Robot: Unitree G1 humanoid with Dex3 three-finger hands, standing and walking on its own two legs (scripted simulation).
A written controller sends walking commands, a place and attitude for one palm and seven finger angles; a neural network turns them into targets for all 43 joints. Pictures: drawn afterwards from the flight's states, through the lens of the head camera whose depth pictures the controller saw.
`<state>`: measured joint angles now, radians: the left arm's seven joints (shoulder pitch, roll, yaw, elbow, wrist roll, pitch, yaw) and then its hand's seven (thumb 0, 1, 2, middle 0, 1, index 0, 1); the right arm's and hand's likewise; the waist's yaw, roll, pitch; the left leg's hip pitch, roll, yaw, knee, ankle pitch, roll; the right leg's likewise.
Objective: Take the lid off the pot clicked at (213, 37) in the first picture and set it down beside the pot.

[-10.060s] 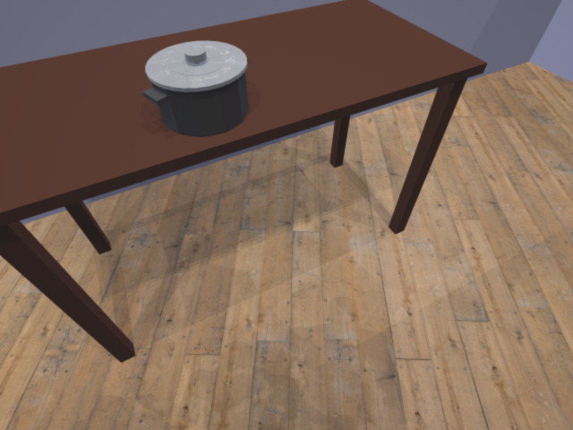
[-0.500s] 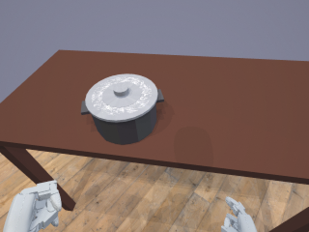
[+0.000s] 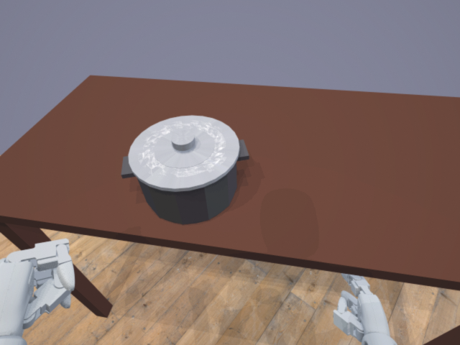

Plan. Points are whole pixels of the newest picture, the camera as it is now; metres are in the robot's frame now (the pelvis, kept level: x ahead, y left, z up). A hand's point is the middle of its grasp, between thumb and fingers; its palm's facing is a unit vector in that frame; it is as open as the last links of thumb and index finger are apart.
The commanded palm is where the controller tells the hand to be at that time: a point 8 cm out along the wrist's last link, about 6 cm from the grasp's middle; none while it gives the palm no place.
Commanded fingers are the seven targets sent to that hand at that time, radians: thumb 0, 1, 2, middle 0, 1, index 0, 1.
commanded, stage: raise the hand higher, near the body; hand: left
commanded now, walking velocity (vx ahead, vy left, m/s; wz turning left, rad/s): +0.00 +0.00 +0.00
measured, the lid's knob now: (183, 140) +0.43 +0.15 +0.15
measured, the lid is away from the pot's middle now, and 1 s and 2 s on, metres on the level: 0.00 0.00 0.00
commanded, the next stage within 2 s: reach forward and open the fingers in 0.20 s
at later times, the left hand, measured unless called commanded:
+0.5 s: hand (48, 255) +0.17 +0.26 +0.16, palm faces +0.20 -0.25 -0.95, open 2.9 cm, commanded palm +0.14 +0.27 +0.20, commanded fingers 0.00 0.55 1.13 -1.20 -1.11 -1.20 -1.11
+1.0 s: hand (33, 239) +0.18 +0.28 +0.17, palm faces -0.09 +0.01 -1.00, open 6.4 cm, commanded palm +0.16 +0.27 +0.24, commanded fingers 0.00 -0.24 1.59 -0.92 -0.22 -0.92 -0.22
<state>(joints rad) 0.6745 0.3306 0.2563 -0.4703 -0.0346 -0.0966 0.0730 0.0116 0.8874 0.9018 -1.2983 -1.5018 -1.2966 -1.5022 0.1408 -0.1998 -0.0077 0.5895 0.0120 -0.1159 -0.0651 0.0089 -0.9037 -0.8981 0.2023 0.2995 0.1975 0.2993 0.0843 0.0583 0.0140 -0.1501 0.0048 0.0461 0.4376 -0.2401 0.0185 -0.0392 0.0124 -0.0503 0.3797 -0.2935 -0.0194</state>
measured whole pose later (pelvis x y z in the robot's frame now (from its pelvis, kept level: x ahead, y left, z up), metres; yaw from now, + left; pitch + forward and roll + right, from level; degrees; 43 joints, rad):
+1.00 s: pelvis -0.08 +0.02 +0.00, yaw +2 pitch -3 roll -1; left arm -0.02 0.76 0.10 -0.30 0.67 0.07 -0.38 0.00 0.04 1.45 -1.04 -0.56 -1.04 -0.56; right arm 0.09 -0.29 0.04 0.56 0.06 0.05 -0.01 0.01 -0.90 -0.90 0.20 0.30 0.20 0.30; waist 0.08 0.14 0.04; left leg -0.28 -0.03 0.03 0.45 -0.12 0.06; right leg -0.19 -0.02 -0.07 0.45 -0.21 0.01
